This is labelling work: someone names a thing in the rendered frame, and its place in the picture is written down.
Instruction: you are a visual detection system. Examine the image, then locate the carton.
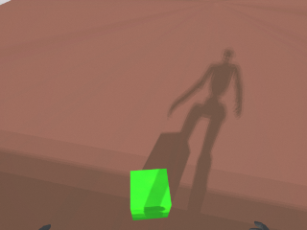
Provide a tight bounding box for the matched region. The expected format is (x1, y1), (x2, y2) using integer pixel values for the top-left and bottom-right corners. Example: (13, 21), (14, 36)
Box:
(130, 169), (172, 220)

